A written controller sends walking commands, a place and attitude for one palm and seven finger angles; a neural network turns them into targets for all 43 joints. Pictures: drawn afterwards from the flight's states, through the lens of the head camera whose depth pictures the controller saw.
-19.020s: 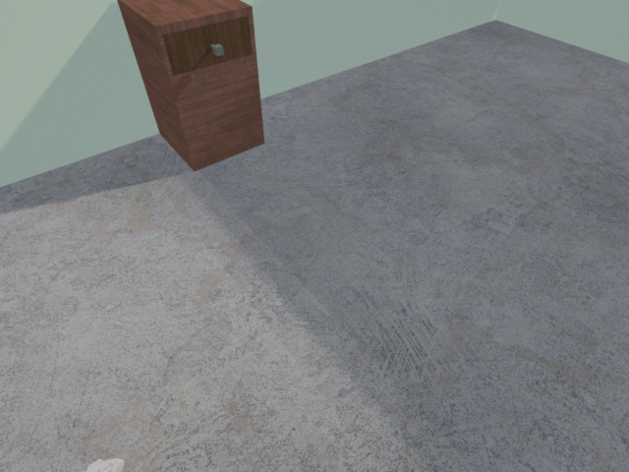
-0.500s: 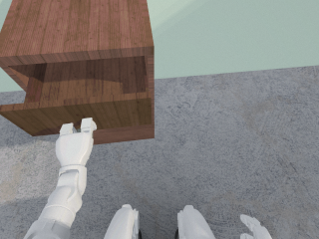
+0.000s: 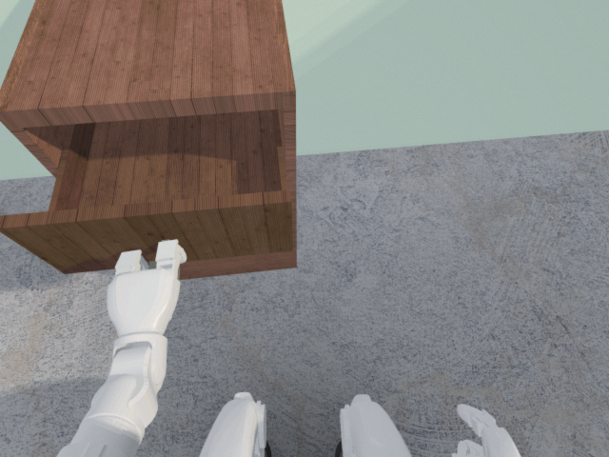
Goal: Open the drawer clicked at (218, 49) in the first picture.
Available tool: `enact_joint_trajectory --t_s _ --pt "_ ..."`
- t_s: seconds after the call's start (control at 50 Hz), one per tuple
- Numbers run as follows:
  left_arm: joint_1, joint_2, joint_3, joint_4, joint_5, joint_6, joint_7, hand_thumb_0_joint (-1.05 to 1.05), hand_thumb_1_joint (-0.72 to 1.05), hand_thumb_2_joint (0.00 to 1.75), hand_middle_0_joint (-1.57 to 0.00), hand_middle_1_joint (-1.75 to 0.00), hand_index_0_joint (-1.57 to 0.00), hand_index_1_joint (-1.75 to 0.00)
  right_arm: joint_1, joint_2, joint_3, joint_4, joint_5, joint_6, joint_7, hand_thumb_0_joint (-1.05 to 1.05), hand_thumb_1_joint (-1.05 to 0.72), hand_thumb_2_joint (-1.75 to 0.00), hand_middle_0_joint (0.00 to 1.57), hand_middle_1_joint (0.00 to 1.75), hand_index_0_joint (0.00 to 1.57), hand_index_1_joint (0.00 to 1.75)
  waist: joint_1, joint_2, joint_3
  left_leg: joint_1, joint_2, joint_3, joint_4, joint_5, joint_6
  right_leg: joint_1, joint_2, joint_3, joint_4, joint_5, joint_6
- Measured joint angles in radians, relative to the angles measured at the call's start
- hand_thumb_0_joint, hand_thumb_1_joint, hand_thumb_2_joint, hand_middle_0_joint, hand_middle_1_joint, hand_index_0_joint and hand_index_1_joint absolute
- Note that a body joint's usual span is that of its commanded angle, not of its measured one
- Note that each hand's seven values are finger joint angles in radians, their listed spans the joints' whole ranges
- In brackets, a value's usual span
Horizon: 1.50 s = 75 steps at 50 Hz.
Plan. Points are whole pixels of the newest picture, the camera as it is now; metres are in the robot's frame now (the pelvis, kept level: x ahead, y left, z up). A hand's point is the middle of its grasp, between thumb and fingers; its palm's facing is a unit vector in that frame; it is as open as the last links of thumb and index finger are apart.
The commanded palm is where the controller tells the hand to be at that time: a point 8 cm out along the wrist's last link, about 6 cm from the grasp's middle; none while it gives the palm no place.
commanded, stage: pull the drawer open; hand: left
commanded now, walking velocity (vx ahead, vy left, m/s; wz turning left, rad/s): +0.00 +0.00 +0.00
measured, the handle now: (165, 264) +0.39 +0.22 -0.06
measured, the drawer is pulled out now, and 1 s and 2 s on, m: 0.17 0.22 0.26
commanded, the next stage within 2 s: none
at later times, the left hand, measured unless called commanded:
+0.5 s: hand (160, 322) +0.30 +0.22 -0.08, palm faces -0.04 -0.07 -1.00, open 7.3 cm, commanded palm +0.26 +0.22 -0.03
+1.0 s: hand (159, 336) +0.28 +0.21 -0.08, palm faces -0.04 -0.07 -1.00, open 7.3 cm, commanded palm +0.24 +0.22 -0.03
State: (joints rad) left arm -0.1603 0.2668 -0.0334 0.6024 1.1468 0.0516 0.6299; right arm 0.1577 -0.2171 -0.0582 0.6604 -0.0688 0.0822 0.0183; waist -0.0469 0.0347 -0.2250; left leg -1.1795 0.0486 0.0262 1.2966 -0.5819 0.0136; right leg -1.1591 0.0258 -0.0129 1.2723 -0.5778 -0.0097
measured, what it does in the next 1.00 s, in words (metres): stands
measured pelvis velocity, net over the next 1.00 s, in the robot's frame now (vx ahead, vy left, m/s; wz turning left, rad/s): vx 0.00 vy -0.01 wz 0.00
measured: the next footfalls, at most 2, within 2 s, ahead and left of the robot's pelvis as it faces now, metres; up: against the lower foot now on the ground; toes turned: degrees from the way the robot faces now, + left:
none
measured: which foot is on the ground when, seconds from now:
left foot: down 0.00-1.00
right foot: down 0.00-1.00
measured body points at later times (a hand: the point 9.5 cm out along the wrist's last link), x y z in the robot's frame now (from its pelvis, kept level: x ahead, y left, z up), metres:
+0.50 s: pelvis +0.00 +0.00 +0.00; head +0.12 +0.00 +0.43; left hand +0.30 +0.22 -0.03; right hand +0.15 -0.25 -0.13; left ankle +0.01 +0.11 -0.62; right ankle +0.01 -0.12 -0.62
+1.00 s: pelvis +0.00 -0.01 +0.00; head +0.11 -0.01 +0.43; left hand +0.28 +0.21 -0.03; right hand +0.16 -0.25 -0.13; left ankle +0.01 +0.11 -0.62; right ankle +0.01 -0.12 -0.62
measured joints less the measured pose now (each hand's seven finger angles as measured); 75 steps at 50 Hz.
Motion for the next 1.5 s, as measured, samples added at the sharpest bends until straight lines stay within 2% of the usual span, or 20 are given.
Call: enact_joint_trajectory --t_s 1.5 --pt "0.274 -0.028 -0.043 -0.216 0.008 0.01 0.021 0.05 0.61 0.71 -0.42 -1.35 -0.22 -1.25 -0.048 0.003 0.015 -0.049 -0.009 0.002 -0.003 0.01 -0.9 -0.9 0.2 0.3 0.21 0.3 0.027 -0.004 -0.011 0.024 0.0 -0.008 0.019 -0.018 -0.014 0.019 0.003 -0.005 0.029 -0.025 -0.014"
